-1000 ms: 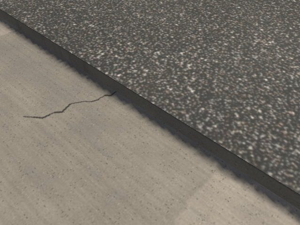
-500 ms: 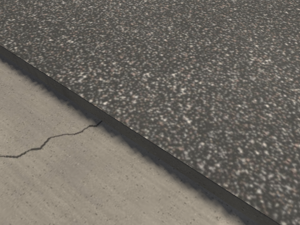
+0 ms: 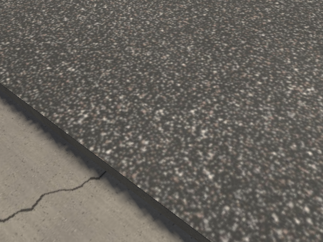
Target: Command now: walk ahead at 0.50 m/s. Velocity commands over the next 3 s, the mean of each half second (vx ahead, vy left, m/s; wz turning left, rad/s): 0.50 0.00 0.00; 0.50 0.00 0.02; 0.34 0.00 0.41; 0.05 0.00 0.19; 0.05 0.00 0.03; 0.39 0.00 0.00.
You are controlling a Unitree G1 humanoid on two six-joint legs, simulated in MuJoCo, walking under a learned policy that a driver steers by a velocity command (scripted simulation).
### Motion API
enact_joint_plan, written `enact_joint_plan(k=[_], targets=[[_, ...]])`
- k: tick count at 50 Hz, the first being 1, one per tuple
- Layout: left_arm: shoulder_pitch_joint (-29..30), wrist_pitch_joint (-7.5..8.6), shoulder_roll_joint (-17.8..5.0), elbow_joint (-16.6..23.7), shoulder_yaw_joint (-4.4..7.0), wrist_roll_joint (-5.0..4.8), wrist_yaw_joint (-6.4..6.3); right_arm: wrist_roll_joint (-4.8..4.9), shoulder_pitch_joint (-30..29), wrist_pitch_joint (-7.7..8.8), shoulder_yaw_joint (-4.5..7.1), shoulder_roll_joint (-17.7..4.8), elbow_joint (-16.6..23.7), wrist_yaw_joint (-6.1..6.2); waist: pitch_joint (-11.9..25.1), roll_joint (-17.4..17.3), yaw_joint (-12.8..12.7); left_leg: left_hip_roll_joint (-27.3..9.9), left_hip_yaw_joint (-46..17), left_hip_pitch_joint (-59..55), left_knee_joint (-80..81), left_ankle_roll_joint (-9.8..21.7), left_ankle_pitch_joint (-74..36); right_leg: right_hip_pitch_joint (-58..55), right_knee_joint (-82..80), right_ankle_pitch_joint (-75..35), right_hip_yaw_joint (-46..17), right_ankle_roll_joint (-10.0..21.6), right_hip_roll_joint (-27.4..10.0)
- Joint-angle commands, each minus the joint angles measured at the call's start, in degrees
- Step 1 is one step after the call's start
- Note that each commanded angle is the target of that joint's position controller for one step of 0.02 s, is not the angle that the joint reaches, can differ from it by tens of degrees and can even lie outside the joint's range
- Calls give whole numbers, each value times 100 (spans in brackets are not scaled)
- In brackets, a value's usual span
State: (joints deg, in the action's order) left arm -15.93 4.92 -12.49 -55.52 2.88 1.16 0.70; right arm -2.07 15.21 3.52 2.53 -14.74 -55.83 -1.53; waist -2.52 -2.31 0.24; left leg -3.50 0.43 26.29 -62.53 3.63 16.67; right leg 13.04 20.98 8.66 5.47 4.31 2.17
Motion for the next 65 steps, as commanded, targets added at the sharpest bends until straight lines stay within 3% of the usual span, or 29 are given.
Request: enact_joint_plan(k=[1,11,14,16,17,18,19,20,21,23,27,32,36,39,42,44,46,47,48,49,50,51,52,53,55,57,60,62,65], targets=[[-386,144,-591,37,91,-56,-25,-53,201,-91,18,-172,217,-60,210,588,134,-307,-52,631,58,-113,-394,-585,-1309,-992,-1273,727,-1482],[-1115,105,-697,-319,68,6,-69,52,-1519,-66,-81,-119,873,-39,-292,693,-229,-103,361,644,2591,-166,-1390,-1191,-1281,-1851,-664,616,-1399],[-1001,63,-760,-356,90,24,-122,51,-1392,8,-28,-215,919,9,-245,692,-95,38,364,268,2976,67,-974,-1573,-817,-2734,-658,509,-1583],[-803,14,-793,-347,93,23,-130,-1,-355,114,61,-304,586,74,281,499,379,391,560,-991,3557,264,-951,-1594,547,-3850,-441,352,-1357],[-811,3,-667,-282,37,2,-128,-82,549,193,151,-533,294,128,860,251,663,163,306,-2288,3644,416,-1156,-965,1721,-3222,-267,225,-1060],[-1225,8,-187,-75,-91,-147,-104,-213,1320,227,317,-1221,214,176,1632,-874,648,-1486,-1817,-4042,3753,928,-1231,774,3766,-685,79,-25,-412],[-1453,-12,-337,-188,-15,-139,-114,4,1326,102,398,-1355,140,123,1948,-1318,550,-2056,-3552,-4318,4593,1323,-870,1876,5012,2234,-305,-54,236],[-1021,-59,-604,-143,73,-21,-111,123,738,38,336,-1088,245,101,1184,-547,356,-1802,-2970,-3635,4684,1188,-3,2305,5547,1895,-731,36,-178],[-600,-37,-517,-34,59,2,-57,145,183,48,218,-654,373,82,551,-134,232,-1582,-2361,-2788,4907,1057,289,2389,5408,1353,-743,70,-419],[-455,-104,-316,12,36,62,13,128,-145,106,81,-255,338,90,36,-174,-86,-1084,-1451,-1742,5333,696,-197,1971,4925,816,-703,20,-724],[-545,-279,-179,-43,28,111,74,121,370,259,59,-299,61,101,170,-125,-220,-836,-758,-1634,5397,821,-1541,1951,5176,425,-448,-151,-711],[719,-374,-137,464,26,108,-35,68,1334,248,9,-288,-282,138,-250,0,64,-1082,-1170,-2637,5485,1164,-572,4736,7405,883,-322,-165,-871],[1733,-361,202,1155,-171,89,-105,-38,2124,236,-106,-110,-585,245,-340,155,233,-1276,-1360,-3566,4937,1155,-951,7011,9271,1857,-404,0,-801],[2391,-353,247,1747,-366,62,-92,5,2038,269,-154,-143,-656,304,-535,225,104,-1009,-1012,-2991,5386,853,-342,7003,8157,2011,-187,43,-839],[2466,-411,280,1959,-487,59,34,197,1590,217,-184,-146,-526,403,-463,172,-31,-823,-289,-2060,6364,823,-2325,4615,5588,1101,158,114,-873],[1792,-455,369,1735,-507,-62,21,259,1349,240,-166,-392,-420,307,5,-221,-266,-739,315,-1962,5945,777,-5934,2618,4579,776,654,350,-402],[844,-372,-9,1445,-334,-60,-54,225,1601,216,-65,-679,-493,256,770,-714,-632,-932,340,-2937,4191,641,-9213,1581,4041,1261,895,529,243],[5,-301,-126,1244,-247,-90,-89,195,1515,215,0,-792,-488,199,1181,-926,-1035,-994,333,-3039,2885,490,-9340,697,3278,1115,542,653,328],[-645,-235,-625,1098,-64,21,-114,200,1442,260,13,-694,-351,152,1735,-741,-1310,-759,235,-2308,1137,344,-7669,-452,2750,1526,-815,918,-352],[-976,-214,-1383,834,186,109,-110,356,1741,260,-59,70,16,7,2268,1243,-867,682,203,-177,-1569,-46,-962,-1776,952,1016,-4513,1576,-2349],[-639,-248,-1336,784,224,-49,-52,131,1482,274,72,-200,148,-40,2220,858,-618,733,-885,389,-2515,91,-145,-1405,-150,622,-5748,1311,-2371],[53,-205,-1078,810,188,-51,-22,165,1262,233,80,-36,385,-27,1356,541,-162,458,-748,795,-2800,130,-384,-663,0,1331,-4819,1173,-2468],[-629,-20,-88,293,-136,425,134,-209,893,218,92,-222,192,-262,81,378,-846,473,-1770,1576,-3310,364,-1065,399,101,2311,-3851,1140,-1890],[-492,84,62,45,-136,389,136,-332,797,248,20,26,397,-283,112,377,-433,343,-1663,1858,-2829,589,-1298,450,228,1859,-2997,896,-1706],[164,124,521,-109,-258,324,73,-135,745,270,-165,570,464,-351,275,112,119,15,-1652,1846,-2494,889,-1786,852,-100,1036,-2112,375,-1640],[219,206,625,-181,-321,343,-15,-48,506,253,-144,370,464,-396,440,273,224,-4,-1522,2233,-2805,941,-1635,829,-398,593,-1603,345,-1620],[562,360,303,-47,-358,506,50,30,-168,404,-52,19,763,-375,633,190,502,-1,-1037,1852,-1869,869,-1896,1328,-620,-655,-45,-93,-1087],[520,461,-186,139,-283,467,-39,87,-526,464,81,-181,917,-444,861,671,432,-22,-356,1139,-1122,282,-1793,1124,-738,-2816,622,-219,-974],[-486,518,-898,-25,-45,314,-264,162,-1107,443,81,-99,1176,-455,549,580,36,84,-185,1848,256,-317,-1663,-660,-581,-4599,538,-406,-1332]])
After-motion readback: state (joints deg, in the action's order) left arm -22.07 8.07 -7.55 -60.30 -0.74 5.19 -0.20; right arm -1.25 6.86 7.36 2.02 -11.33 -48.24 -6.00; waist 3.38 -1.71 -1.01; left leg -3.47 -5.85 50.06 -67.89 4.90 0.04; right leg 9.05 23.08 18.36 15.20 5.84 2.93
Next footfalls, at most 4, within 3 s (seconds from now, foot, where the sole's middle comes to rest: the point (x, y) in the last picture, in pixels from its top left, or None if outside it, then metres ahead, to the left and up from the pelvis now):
0.34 left None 0.34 0.12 -0.78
0.94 right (186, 177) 0.71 -0.05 -0.68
1.48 left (144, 141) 0.91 0.14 -0.68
1.84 right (192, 119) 1.03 -0.09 -0.68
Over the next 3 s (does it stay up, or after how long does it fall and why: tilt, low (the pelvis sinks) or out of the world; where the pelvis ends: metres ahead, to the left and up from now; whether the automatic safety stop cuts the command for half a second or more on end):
stays up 1.12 0.09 0.08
